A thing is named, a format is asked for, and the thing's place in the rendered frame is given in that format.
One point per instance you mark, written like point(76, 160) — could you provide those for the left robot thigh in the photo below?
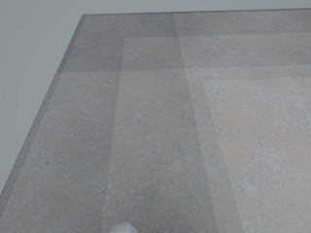
point(123, 228)

